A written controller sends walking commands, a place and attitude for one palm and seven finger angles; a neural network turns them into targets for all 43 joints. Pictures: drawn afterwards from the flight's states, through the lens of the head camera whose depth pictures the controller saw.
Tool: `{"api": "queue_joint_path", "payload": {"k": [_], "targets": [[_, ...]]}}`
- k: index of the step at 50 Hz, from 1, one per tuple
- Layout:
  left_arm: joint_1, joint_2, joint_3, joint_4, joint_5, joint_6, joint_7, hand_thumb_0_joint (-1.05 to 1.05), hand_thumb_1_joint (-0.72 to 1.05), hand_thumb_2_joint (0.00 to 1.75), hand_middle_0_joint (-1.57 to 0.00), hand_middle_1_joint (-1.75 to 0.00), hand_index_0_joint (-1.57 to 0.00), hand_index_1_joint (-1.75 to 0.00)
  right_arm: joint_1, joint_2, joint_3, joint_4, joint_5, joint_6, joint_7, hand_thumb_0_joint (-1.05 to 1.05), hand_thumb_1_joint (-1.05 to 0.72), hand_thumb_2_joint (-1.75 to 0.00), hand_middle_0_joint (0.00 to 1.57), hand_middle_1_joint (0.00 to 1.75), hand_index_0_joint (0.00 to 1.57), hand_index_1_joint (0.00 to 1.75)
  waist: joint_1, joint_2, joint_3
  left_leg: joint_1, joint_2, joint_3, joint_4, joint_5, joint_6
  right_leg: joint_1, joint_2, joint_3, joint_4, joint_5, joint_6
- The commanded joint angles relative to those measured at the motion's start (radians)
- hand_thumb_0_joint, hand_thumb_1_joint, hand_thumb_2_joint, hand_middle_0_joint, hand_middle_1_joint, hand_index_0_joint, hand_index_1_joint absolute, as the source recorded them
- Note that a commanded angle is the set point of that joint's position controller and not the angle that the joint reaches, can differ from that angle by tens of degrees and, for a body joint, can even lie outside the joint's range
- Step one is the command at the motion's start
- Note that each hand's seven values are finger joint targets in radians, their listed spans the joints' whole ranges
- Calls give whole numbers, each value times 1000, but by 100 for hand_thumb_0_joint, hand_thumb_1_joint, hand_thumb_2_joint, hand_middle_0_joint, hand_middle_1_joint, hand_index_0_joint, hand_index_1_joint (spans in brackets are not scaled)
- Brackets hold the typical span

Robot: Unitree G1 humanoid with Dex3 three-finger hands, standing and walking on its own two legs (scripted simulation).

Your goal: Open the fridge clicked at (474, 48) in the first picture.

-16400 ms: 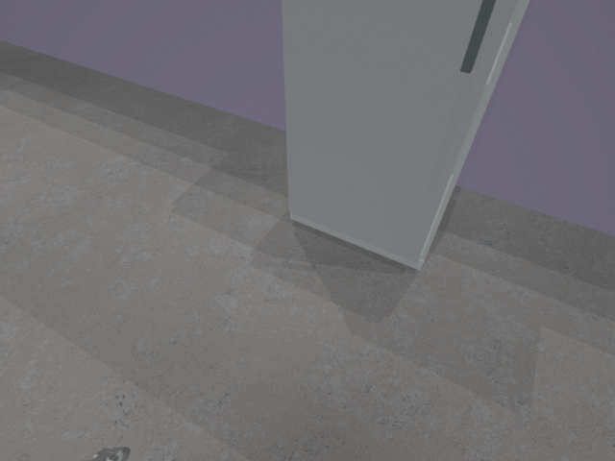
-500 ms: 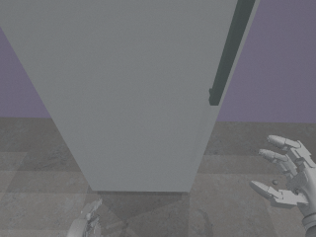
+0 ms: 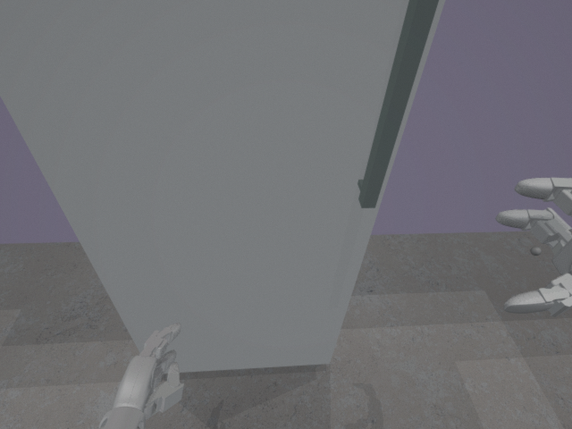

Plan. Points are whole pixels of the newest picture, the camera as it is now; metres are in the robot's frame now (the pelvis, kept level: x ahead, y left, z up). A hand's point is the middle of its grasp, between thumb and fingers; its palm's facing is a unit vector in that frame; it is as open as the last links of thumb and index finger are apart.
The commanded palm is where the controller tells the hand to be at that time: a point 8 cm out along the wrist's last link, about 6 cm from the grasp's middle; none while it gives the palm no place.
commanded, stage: raise the hand to about handle height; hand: right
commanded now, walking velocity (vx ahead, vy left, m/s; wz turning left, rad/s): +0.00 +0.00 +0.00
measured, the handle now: (386, 112) +0.47 -0.14 +0.25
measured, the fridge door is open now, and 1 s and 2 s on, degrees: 0 0 0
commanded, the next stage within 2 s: move the hooked fingers beside the handle in 0.76 s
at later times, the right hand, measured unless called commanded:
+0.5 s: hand (557, 206) +0.27 -0.27 +0.25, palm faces +0.03 +0.99 -0.12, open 14.0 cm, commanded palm +0.23 -0.31 +0.26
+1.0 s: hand (554, 204) +0.28 -0.27 +0.25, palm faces +0.05 +0.99 -0.11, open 14.0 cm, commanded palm +0.24 -0.31 +0.26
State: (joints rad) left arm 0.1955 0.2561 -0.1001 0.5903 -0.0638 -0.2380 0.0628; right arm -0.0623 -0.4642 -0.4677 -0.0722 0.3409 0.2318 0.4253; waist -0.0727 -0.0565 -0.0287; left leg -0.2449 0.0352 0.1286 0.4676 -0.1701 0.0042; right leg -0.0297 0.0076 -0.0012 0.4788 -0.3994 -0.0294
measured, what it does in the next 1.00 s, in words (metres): stands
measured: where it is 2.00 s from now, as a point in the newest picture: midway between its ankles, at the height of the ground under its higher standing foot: outside the picture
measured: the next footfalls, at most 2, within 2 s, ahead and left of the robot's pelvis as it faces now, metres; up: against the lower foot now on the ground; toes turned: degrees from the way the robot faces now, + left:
none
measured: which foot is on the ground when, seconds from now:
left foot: down 0.00-1.00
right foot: down 0.00-1.00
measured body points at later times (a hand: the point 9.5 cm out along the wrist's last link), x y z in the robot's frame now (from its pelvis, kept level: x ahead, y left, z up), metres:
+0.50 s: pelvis -0.02 +0.01 +0.00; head -0.04 +0.03 +0.45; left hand +0.19 +0.24 -0.06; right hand +0.27 -0.33 +0.26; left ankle +0.05 +0.12 -0.73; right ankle -0.09 -0.10 -0.73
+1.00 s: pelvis -0.01 +0.01 +0.00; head -0.05 +0.03 +0.45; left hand +0.19 +0.22 -0.07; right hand +0.27 -0.32 +0.26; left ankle +0.05 +0.12 -0.73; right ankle -0.09 -0.10 -0.73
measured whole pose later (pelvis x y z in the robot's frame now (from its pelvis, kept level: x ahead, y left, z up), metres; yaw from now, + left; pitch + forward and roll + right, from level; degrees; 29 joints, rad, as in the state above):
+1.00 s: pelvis -0.01 +0.01 +0.00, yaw +0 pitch -3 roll +1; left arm 0.20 0.29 -0.11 0.61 -0.09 -0.17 0.06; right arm -0.33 -0.55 -0.49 0.10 0.31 0.38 0.46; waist -0.07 -0.07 -0.03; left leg -0.26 0.04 0.12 0.48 -0.15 0.01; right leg -0.04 0.01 -0.01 0.48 -0.38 -0.02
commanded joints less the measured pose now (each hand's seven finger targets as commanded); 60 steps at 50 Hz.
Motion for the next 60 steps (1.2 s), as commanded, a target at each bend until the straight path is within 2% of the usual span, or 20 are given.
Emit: {"api": "queue_joint_path", "payload": {"k": [1, 5, 12, 13, 16, 19, 23, 25, 29, 33, 34, 35, 38, 43, 48, 51, 53, 55, 58, 60], "targets": [[-131, 130, 49, -160, -17, -25, 11, 0, 90, 90, -20, -30, -20, -30, -361, -302, -131, -175, 20, -11, 13, 0, 50, -30, 30, 120, 30, 120, 15, -36, -158, 269, -10, -68, -17, 236, 26, -177, -11, 32, -94, 440, 31], [-145, 131, 49, -158, -20, -16, 10, 0, 90, 90, -20, -30, -20, -30, -424, -346, -149, -114, 17, 18, 26, 0, 50, -30, 30, 120, 30, 120, 13, -20, -153, 274, -2, -85, -29, 217, 27, -180, -12, 35, -90, 412, 22], [-169, 146, 46, -154, -29, 2, 4, 0, 90, 90, -20, -30, -20, -30, -598, -434, -168, -49, -2, 74, 46, 0, 50, -30, 30, 120, 30, 120, 14, -45, -163, 264, 14, -95, -38, 173, 31, -181, -9, 40, -100, 377, 16], [-165, 149, 48, -152, -29, 3, 3, 0, 90, 90, -20, -30, -20, -30, -606, -448, -178, -13, -3, 83, 48, 0, 50, -30, 30, 120, 30, 120, 13, -18, -164, 260, 14, -92, -38, 160, 31, -188, -7, 44, -100, 368, 15], [-167, 155, 49, -160, -37, 18, -8, 0, 90, 90, -20, -30, -20, -30, -533, -390, -134, 34, 2, 109, 73, 0, 50, -30, 30, 120, 30, 120, 12, -13, -159, 254, 19, -97, -27, 169, 32, -198, -8, 37, -94, 368, 19], [-176, 165, 52, -172, -41, 28, -11, 0, 90, 90, -20, -30, -20, -30, -508, -391, -135, 49, 8, 119, 81, 0, 50, -30, 30, 120, 30, 120, 15, 41, -136, 208, 16, -96, -29, 94, 27, -219, -10, 42, -89, 315, 14], [-191, 156, 54, -192, -36, 25, -12, 0, 90, 90, -20, -30, -20, -30, -563, -441, -182, -85, 11, 93, 57, 0, 50, -30, 30, 120, 30, 120, 4, -36, -199, 233, 13, -93, -20, 96, 32, -188, -7, 41, -87, 338, 17], [-187, 150, 52, -190, -28, 20, -10, 0, 90, 90, -20, -30, -20, -30, -542, -465, -210, -105, 12, 81, 38, 0, 50, -30, 30, 120, 30, 120, -5, -44, -193, 245, 12, -102, -25, 103, 35, -193, -10, 39, -85, 346, 17], [-167, 149, 50, -171, -29, 4, 4, 0, 90, 90, -20, -30, -20, -30, -587, -429, -175, -105, -5, 72, 17, 0, 50, -30, 30, 120, 30, 120, 15, -90, -164, 208, 4, -80, -24, 106, 33, -165, -10, 40, -105, 346, 22], [-161, 150, 46, -158, -31, -3, 11, 0, 90, 90, -20, -30, -20, -30, -599, -401, -132, -50, -17, 95, 19, 0, 50, -30, 30, 120, 30, 120, 24, -57, -116, 182, 4, -78, -37, 60, 32, -177, -12, 47, -115, 303, 22], [-158, 152, 45, -156, -30, -4, 11, 0, 90, 90, -20, -30, -20, -30, -589, -402, -132, -30, -18, 99, 24, 0, 50, -30, 30, 120, 30, 120, 23, -63, -120, 179, 4, -77, -35, 61, 33, -176, -11, 48, -114, 303, 21], [-162, 152, 46, -161, -31, 0, 8, 0, 90, 90, -20, -30, -20, -30, -569, -409, -138, -26, -12, 104, 31, 0, 50, -30, 30, 120, 30, 120, 16, -23, -126, 198, 6, -91, -42, 61, 34, -186, -13, 47, -106, 302, 19], [-169, 153, 43, -161, -34, 5, 6, 0, 90, 90, -20, -30, -20, -30, -589, -402, -127, -13, -11, 108, 44, 0, 50, -30, 30, 120, 30, 120, 26, -7, -130, 186, 7, -88, -41, 40, 28, -195, -11, 49, -104, 282, 16], [-174, 149, 43, -170, -30, 7, -1, 0, 90, 90, -20, -30, -20, -30, -573, -421, -157, -49, -3, 94, 43, 0, 50, -30, 30, 120, 30, 120, 15, -31, -165, 211, 8, -82, -29, 86, 32, -189, -11, 49, -99, 321, 20], [-160, 146, 42, -157, -31, 1, 8, 0, 90, 90, -20, -30, -20, -30, -658, -359, -79, -18, -15, 90, 25, 0, 50, -30, 30, 120, 30, 120, 34, -51, -149, 174, 3, -78, -30, 84, 30, -173, -11, 51, -103, 318, 26], [-157, 148, 47, -154, -28, 5, 8, 0, 90, 90, -20, -30, -20, -30, -646, -406, -122, -20, -26, 85, 16, 0, 50, -30, 30, 120, 30, 120, 23, -41, -184, 222, 9, -86, -27, 132, 33, -179, -9, 41, -95, 355, 23], [-160, 146, 44, -156, -27, 7, 7, 0, 90, 90, -20, -30, -20, -30, -656, -385, -106, -12, -29, 85, 13, 0, 50, -30, 30, 120, 30, 120, 26, -36, -178, 216, 7, -74, -19, 154, 34, -182, -9, 46, -98, 373, 27], [-160, 147, 49, -158, -25, 14, 4, 0, 90, 90, -20, -30, -20, -30, -617, -415, -141, -2, -26, 82, 10, 0, 50, -30, 30, 120, 30, 120, 13, -25, -191, 244, 8, -82, -19, 173, 37, -189, -11, 42, -91, 390, 24], [-160, 144, 45, -163, -30, 19, 5, 0, 90, 90, -20, -30, -20, -30, -664, -370, -94, -19, -30, 75, 11, 0, 50, -30, 30, 120, 30, 120, 27, -56, -192, 218, 5, -69, -14, 180, 33, -176, -8, 40, -102, 395, 30], [-153, 142, 46, -158, -30, 18, 8, 0, 90, 90, -20, -30, -20, -30, -687, -334, -52, 6, -33, 79, 6, 0, 50, -30, 30, 120, 30, 120, 34, -37, -172, 196, 2, -71, -20, 166, 34, -170, -13, 43, -101, 384, 33]]}}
